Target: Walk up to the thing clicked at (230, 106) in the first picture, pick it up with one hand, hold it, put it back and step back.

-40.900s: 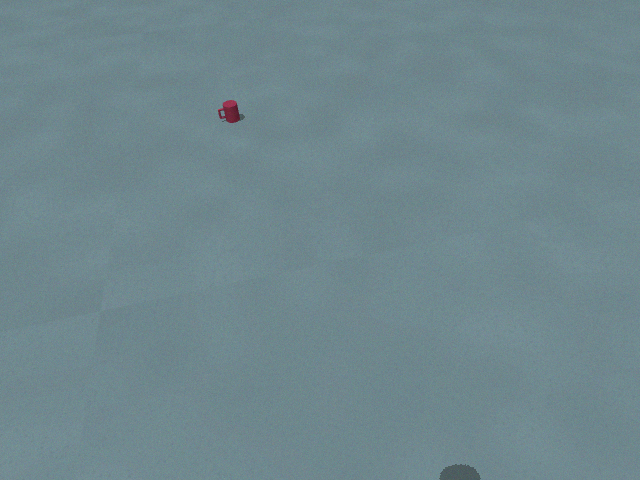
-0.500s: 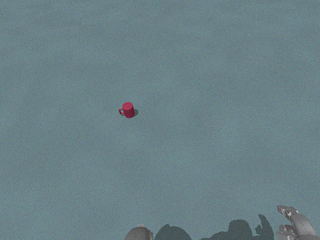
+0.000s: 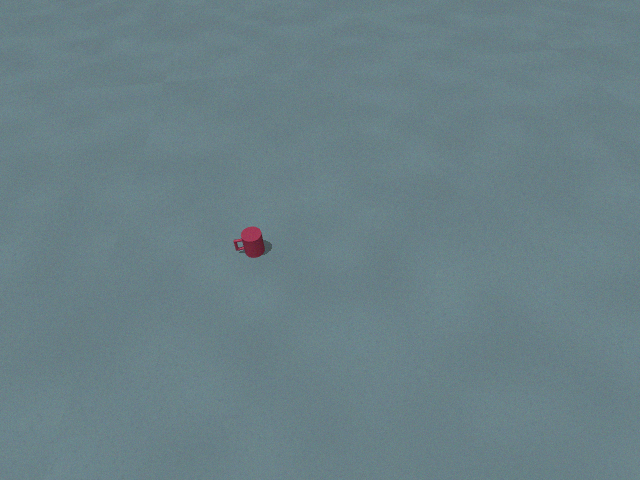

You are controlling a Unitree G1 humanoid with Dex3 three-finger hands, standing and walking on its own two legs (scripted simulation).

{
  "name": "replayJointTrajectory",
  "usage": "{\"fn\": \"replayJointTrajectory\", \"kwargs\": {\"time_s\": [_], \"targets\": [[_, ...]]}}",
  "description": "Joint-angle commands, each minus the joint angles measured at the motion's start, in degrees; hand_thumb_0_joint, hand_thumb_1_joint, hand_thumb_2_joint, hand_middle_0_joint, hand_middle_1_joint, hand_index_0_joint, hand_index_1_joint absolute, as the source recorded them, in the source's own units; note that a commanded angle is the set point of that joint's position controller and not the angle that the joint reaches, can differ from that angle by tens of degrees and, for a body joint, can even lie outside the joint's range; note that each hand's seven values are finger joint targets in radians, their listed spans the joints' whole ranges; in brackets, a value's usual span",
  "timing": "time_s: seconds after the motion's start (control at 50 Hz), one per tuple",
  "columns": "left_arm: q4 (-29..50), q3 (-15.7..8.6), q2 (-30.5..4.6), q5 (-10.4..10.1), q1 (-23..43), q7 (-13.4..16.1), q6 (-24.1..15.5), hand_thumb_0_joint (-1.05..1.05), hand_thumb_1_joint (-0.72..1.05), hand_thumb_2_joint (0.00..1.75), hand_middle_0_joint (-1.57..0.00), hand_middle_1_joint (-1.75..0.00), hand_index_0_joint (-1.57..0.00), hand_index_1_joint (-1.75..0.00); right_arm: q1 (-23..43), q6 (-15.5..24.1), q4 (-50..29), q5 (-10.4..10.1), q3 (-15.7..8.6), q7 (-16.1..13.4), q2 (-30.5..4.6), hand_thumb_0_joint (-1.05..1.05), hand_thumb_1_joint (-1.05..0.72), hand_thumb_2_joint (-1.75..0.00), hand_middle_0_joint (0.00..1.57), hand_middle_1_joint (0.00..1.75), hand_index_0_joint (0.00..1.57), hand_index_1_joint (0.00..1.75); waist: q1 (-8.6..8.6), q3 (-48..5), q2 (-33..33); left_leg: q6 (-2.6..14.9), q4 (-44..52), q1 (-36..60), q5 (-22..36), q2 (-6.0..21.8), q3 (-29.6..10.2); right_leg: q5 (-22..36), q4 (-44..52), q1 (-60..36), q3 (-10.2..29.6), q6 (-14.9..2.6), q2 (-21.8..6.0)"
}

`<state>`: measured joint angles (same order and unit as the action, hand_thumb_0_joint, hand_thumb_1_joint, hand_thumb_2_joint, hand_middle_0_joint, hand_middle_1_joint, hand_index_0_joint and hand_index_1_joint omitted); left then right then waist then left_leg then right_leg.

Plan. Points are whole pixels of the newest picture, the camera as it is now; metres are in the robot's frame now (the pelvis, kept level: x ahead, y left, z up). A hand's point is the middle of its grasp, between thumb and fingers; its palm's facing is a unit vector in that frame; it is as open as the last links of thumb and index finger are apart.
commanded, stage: step back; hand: left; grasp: from above
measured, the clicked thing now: (248, 243) +1.12 +0.29 -0.72
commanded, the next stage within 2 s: stand in 0.56 s
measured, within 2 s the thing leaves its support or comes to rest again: neither
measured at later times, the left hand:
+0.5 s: hand out of the picture +0.11 +0.29 -0.16, palm faces +0.08 -0.92 -0.38, open 7.4 cm
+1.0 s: hand out of the picture +0.12 +0.27 -0.14, palm faces +0.02 -0.94 -0.35, open 7.4 cm
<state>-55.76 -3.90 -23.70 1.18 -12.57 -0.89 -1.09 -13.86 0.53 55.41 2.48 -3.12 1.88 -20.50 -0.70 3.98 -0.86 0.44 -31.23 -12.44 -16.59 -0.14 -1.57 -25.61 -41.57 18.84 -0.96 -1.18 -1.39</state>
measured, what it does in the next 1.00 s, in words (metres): steps on the spot: right foot, then left foot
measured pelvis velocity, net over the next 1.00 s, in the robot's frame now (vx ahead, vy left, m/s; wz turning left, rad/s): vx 0.05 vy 0.01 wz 0.03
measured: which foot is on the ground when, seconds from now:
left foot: down 0.00-0.06, up 0.08-0.38, down 0.40-1.00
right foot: up 0.00-0.02, down 0.04-1.00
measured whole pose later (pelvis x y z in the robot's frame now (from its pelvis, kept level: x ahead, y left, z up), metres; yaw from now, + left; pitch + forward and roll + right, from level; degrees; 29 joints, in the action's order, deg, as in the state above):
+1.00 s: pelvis +0.05 +0.01 +0.01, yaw +2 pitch -3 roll +0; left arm -65.2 0.3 -20.1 0.3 -5.5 -0.4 -1.3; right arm -3.4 0.9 64.4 0.5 -0.1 0.8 -20.0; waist 0.5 3.5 0.6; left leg -0.9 -20.4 -9.5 -8.1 1.6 0.8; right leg -12.5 -20.1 4.8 -2.0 0.6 -1.1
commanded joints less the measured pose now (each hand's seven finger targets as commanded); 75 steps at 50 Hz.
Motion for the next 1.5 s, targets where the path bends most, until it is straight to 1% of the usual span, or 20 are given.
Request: {"fn": "replayJointTrajectory", "kwargs": {"time_s": [0.0,0.02,0.04,0.06,0.08,0.1,0.16,0.28,0.34,0.38,0.4,0.42,0.44,0.48,0.52,0.56,0.74,0.94,1.22,1.48], "targets": [[1.3,-3.1,-8.4,0.6,-3.8,1.2,-2.6,0.0,0.9,0.9,-0.2,-0.3,-0.2,-0.3,6.5,0.0,-5.8,-1.1,-3.0,-0.8,-13.1,0.0,-0.9,-0.9,0.2,0.3,0.2,0.3,3.79,-3.1,8.7,6.68,3.5,-10.1,-8.1,7.2,-8.0,9.8,15.8,-13.9,-3.8,-0.29,3.5],[0.7,-3.5,-9.4,0.8,-5.7,1.7,-2.8,0.0,0.9,0.9,-0.2,-0.3,-0.2,-0.3,5.7,-0.1,-6.0,-1.5,-1.7,-1.0,-9.4,0.0,-0.9,-0.9,0.2,0.3,0.2,0.3,5.18,-4.5,3.7,4.35,-3.2,-14.5,-7.1,4.8,-6.1,9.7,18.1,-20.1,1.9,-0.82,0.6],[0.8,-4.7,-13.7,1.7,-7.7,2.2,-3.1,0.0,0.9,0.9,-0.2,-0.3,-0.2,-0.3,5.8,0.1,-7.2,-1.8,-0.7,-1.4,-6.5,0.0,-0.9,-0.9,0.2,0.3,0.2,0.3,6.26,-5.0,-7.2,1.59,-16.1,-22.6,-10.7,-3.3,-3.9,2.3,24.7,-23.1,20.2,-4.35,-10.4],[2.2,-5.2,-17.3,1.6,-4.8,2.3,-3.1,0.0,0.9,0.9,-0.2,-0.3,-0.2,-0.3,5.3,-0.3,-6.7,-1.3,-1.3,-2.2,-8.4,0.0,-0.9,-0.9,0.2,0.3,0.2,0.3,5.91,-3.2,-6.0,0.39,-21.4,-22.4,-16.7,-2.9,-5.9,-8.3,29.4,-15.1,31.8,-8.6,-20.8],[3.9,-5.2,-17.8,1.5,0.3,2.1,-3.0,0.0,0.9,0.9,-0.2,-0.3,-0.2,-0.3,3.2,-0.4,-5.2,-1.0,-2.4,-2.5,-12.2,0.0,-0.9,-0.9,0.2,0.3,0.2,0.3,3.85,0.5,-4.2,0.24,-24.3,-19.7,-16.2,0.3,-7.5,-11.8,29.7,-7.8,34.2,-12.69,-23.6],[4.8,-4.9,-16.3,1.1,2.5,2.1,-3.1,0.0,0.9,0.9,-0.2,-0.3,-0.2,-0.3,1.5,-0.1,-4.3,-1.2,-2.6,-2.4,-13.6,0.0,-0.9,-0.9,0.2,0.3,0.2,0.3,2.52,2.1,-3.6,0.09,-25.3,-18.9,-14.4,1.7,-7.6,-6.5,28.6,-6.9,31.3,-14.09,-22.6],[4.3,-3.4,-12.7,0.4,3.1,2.2,-3.8,0.0,0.9,0.9,-0.2,-0.3,-0.2,-0.3,0.1,0.0,-2.2,-1.2,-2.1,-1.9,-11.6,0.0,-0.9,-0.9,0.2,0.3,0.2,0.3,1.4,1.1,-3.7,-0.08,-21.3,-15.0,-8.0,1.2,-7.4,11.5,24.5,-6.8,15.9,-8.46,-13.9],[4.4,-2.9,-12.5,0.1,4.2,2.2,-3.2,0.0,0.9,0.9,-0.2,-0.3,-0.2,-0.3,1.3,-0.2,-1.9,-0.9,-1.7,-1.7,-9.8,0.0,-0.9,-0.9,0.2,0.3,0.2,0.3,1.82,-2.1,-8.7,-0.52,-8.9,-6.6,-5.3,1.5,0.8,31.9,18.2,-6.4,7.3,-7.7,-12.9],[4.4,-2.5,-12.0,-0.6,5.2,2.3,-2.0,0.0,0.9,0.9,-0.2,-0.3,-0.2,-0.3,1.0,0.3,-0.9,-1.1,-1.7,-2.1,-9.5,0.0,-0.9,-0.9,0.2,0.3,0.2,0.3,0.76,-4.5,-7.7,0.27,1.2,-1.1,4.2,0.2,4.3,38.8,10.9,-7.0,4.3,-5.58,-10.9],[5.0,-1.7,-10.2,-0.7,5.1,2.2,-1.4,0.0,0.9,0.9,-0.2,-0.3,-0.2,-0.3,0.5,0.7,-0.2,-0.8,-2.6,-2.5,-12.0,0.0,-0.9,-0.9,0.2,0.3,0.2,0.3,0.51,-7.2,-1.9,2.61,3.9,4.4,18.6,4.1,-1.8,32.6,5.5,-4.3,3.8,-2.42,-8.6],[5.5,-1.2,-8.5,-1.3,4.5,2.2,-1.2,0.0,0.9,0.9,-0.2,-0.3,-0.2,-0.3,0.9,1.0,-0.7,-0.5,-3.0,-2.8,-14.5,0.0,-0.9,-0.9,0.2,0.3,0.2,0.3,0.76,-10.1,4.5,5.78,6.0,6.2,23.8,11.7,-10.8,25.5,0.1,-2.8,1.4,-0.57,-4.4],[4.1,-0.8,-7.8,-2.1,3.7,2.2,-0.4,0.0,0.9,0.9,-0.2,-0.3,-0.2,-0.3,5.7,1.1,-1.8,-1.1,-2.8,-2.8,-16.3,0.0,-0.9,-0.9,0.2,0.3,0.2,0.3,2.31,-9.5,7.2,10.95,6.9,1.5,19.4,15.5,-15.5,9.9,-0.8,-3.9,-0.8,0.32,0.2],[2.7,-0.9,-8.3,-1.9,3.7,2.4,-0.1,0.0,0.9,0.9,-0.2,-0.3,-0.2,-0.3,7.9,0.9,-2.1,-1.3,-2.7,-2.7,-16.7,0.0,-0.9,-0.9,0.2,0.3,0.2,0.3,2.19,-8.0,9.3,12.65,8.2,-3.2,14.7,17.2,-16.4,-0.3,0.2,-7.2,-0.6,-0.09,0.2],[1.3,-0.6,-8.2,-1.4,3.3,2.0,-0.3,0.0,0.9,0.9,-0.2,-0.3,-0.2,-0.3,10.3,0.4,-1.6,-0.9,-2.0,-2.5,-14.8,0.0,-0.9,-0.9,0.2,0.3,0.2,0.3,2.84,-6.4,9.2,9.61,9.6,-5.7,7.2,14.3,-11.7,0.3,5.4,-8.9,-0.2,-0.51,0.0],[-0.1,-0.7,-9.3,-0.9,1.6,2.0,-1.1,0.0,0.9,0.9,-0.2,-0.3,-0.2,-0.3,12.0,0.3,-1.6,-1.4,-1.3,-2.4,-13.1,0.0,-0.9,-0.9,0.2,0.3,0.2,0.3,3.45,-6.8,8.5,5.23,6.1,-4.9,10.0,11.0,-8.3,12.1,11.2,-10.8,1.6,-0.83,-2.2],[-1.1,0.1,-9.5,-0.4,4.9,1.8,-1.3,0.0,0.9,0.9,-0.2,-0.3,-0.2,-0.3,8.7,1.3,0.1,-2.3,-0.5,-2.2,-11.2,0.0,-0.9,-0.9,0.2,0.3,0.2,0.3,0.97,-7.9,3.9,2.16,6.6,-2.0,13.1,7.9,-6.5,20.0,15.6,-12.3,6.3,-1.27,-5.9],[-4.7,1.4,-8.9,-0.9,8.1,1.2,-1.5,0.0,0.9,0.9,-0.2,-0.3,-0.2,-0.3,11.6,2.1,3.3,-2.2,0.3,-2.0,-11.3,0.0,-0.9,-0.9,0.2,0.3,0.2,0.3,0.45,-7.6,1.4,1.67,9.8,8.2,21.7,8.5,-4.4,24.9,21.3,-11.1,4.6,0.07,-5.8],[-6.3,1.6,-8.7,-0.8,9.5,1.1,-1.5,0.0,0.9,0.9,-0.2,-0.3,-0.2,-0.3,13.3,1.7,5.6,-2.0,0.6,-1.6,-10.9,0.0,-0.9,-0.9,0.2,0.3,0.2,0.3,0.81,-4.7,0.8,0.35,14.8,5.9,11.2,7.6,-3.6,16.8,26.7,-11.5,5.1,0.35,-6.3],[-6.4,1.5,-9.1,-0.8,10.0,1.1,-1.5,0.0,0.9,0.9,-0.2,-0.3,-0.2,-0.3,11.7,1.9,7.2,-2.0,0.9,-1.8,-11.4,0.0,-0.9,-0.9,0.2,0.3,0.2,0.3,0.54,-6.9,0.7,0.12,15.0,6.8,14.7,8.2,-3.2,19.9,26.8,-13.0,5.2,0.27,-6.6],[-6.5,1.6,-9.2,-0.7,8.6,1.0,-0.9,0.0,0.9,0.9,-0.2,-0.3,-0.2,-0.3,10.3,1.5,7.5,-1.9,1.0,-1.8,-11.6,0.0,-0.9,-0.9,0.2,0.3,0.2,0.3,0.47,-4.2,1.1,0.08,16.3,5.2,7.8,7.9,-3.7,13.3,27.8,-10.2,5.1,0.07,-6.2]]}}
